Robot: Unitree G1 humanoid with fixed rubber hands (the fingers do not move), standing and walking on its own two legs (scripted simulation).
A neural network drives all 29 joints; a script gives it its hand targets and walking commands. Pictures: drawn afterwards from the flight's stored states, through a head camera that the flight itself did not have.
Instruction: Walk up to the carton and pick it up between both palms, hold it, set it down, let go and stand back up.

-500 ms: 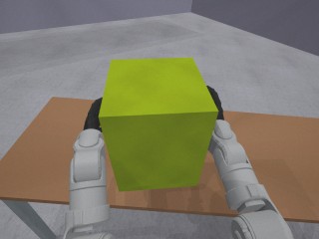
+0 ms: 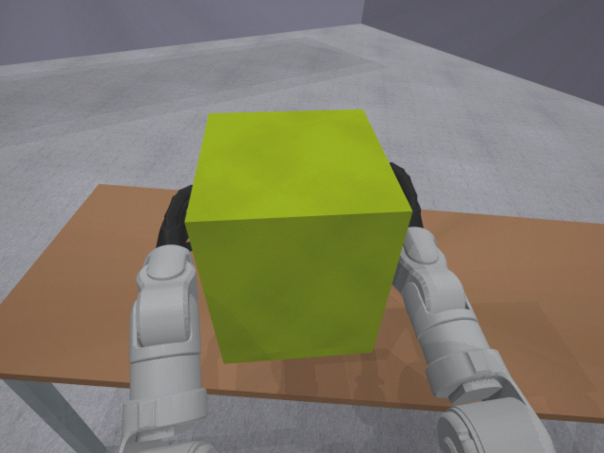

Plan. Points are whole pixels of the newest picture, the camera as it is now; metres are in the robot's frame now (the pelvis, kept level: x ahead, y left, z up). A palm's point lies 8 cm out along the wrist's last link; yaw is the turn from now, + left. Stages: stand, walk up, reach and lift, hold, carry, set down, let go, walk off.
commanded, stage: hold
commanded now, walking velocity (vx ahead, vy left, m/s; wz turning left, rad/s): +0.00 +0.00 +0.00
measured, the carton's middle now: (293, 236) +0.37 +0.00 +0.15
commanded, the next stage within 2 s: set down in 1.02 s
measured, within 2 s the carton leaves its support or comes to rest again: neither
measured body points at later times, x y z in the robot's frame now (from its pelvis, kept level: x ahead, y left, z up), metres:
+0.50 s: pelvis +0.00 +0.00 +0.00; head -0.03 +0.03 +0.45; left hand +0.37 +0.14 +0.15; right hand +0.38 -0.15 +0.17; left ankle +0.02 +0.10 -0.75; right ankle +0.03 -0.10 -0.75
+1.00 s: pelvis +0.00 +0.00 +0.00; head -0.04 +0.04 +0.45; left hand +0.36 +0.15 +0.15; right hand +0.37 -0.15 +0.18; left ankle +0.02 +0.10 -0.75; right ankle +0.03 -0.10 -0.75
